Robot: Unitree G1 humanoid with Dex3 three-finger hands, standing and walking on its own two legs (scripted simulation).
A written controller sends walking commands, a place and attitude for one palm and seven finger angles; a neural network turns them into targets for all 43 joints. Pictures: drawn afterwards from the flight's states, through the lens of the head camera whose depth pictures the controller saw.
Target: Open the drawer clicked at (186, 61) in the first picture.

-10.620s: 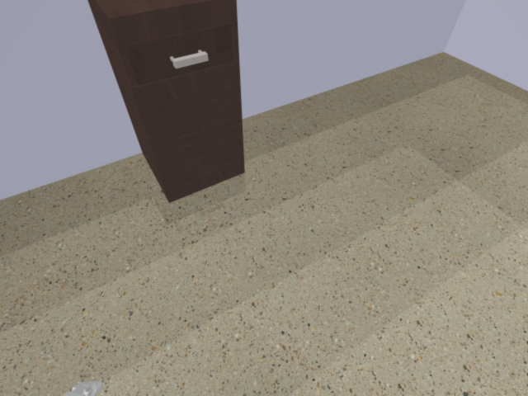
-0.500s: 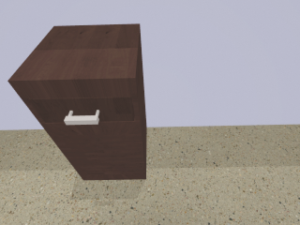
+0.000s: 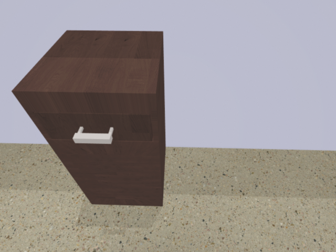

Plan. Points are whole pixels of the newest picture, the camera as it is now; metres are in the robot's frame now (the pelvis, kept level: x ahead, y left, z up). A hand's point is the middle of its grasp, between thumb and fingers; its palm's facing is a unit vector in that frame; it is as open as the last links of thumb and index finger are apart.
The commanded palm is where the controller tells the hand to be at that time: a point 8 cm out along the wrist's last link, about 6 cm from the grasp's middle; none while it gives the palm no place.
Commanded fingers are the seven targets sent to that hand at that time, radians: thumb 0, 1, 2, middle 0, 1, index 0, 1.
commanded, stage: look again from close up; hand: left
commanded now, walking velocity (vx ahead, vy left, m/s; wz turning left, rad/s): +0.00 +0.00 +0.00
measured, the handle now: (94, 133) +0.49 +0.30 -0.06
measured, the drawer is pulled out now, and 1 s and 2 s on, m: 0.00 0.00 0.00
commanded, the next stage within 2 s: shuffle to correct the standing spot in 0.62 s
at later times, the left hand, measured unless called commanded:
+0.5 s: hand out of the picture +0.00 +0.17 -0.17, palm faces +0.04 -0.98 -0.20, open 7.4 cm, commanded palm none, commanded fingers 0.00 0.90 0.90 -0.20 -0.30 -0.20 -0.30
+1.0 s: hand out of the picture -0.01 +0.19 -0.18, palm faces +0.09 -0.97 -0.23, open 7.4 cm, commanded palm none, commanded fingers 0.00 0.90 0.90 -0.20 -0.30 -0.20 -0.30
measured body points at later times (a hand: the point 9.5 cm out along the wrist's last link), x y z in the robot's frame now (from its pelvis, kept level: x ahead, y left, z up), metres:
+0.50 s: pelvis +0.01 +0.00 +0.00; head +0.02 -0.01 +0.45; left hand +0.00 +0.22 -0.16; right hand +0.00 -0.20 -0.17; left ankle -0.01 +0.15 -0.74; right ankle -0.05 -0.07 -0.74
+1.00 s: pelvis +0.00 +0.02 -0.01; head +0.02 +0.01 +0.44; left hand -0.01 +0.24 -0.16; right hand +0.01 -0.21 -0.17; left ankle -0.01 +0.15 -0.73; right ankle -0.04 -0.07 -0.74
